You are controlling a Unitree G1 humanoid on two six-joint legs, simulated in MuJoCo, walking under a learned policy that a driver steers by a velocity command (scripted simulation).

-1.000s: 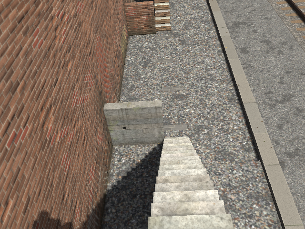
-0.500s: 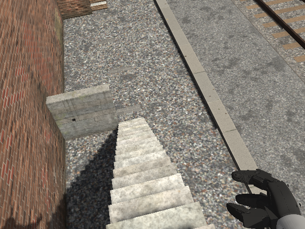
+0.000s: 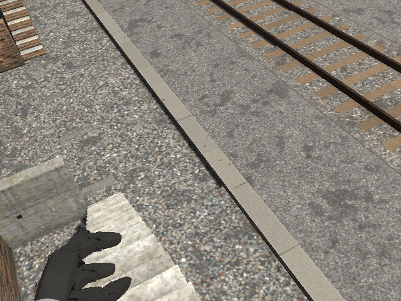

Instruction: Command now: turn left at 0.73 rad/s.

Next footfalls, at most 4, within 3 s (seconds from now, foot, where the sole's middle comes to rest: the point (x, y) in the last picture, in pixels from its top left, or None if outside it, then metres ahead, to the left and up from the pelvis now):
0.50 left None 0.15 0.11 -0.77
0.80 right None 0.38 0.10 -0.98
1.02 left None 0.32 0.44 -0.98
1.40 right None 0.51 0.29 -1.18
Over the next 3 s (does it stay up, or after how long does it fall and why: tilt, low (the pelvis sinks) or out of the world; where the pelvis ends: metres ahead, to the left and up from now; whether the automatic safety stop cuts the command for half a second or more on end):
stays up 0.99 0.31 -0.86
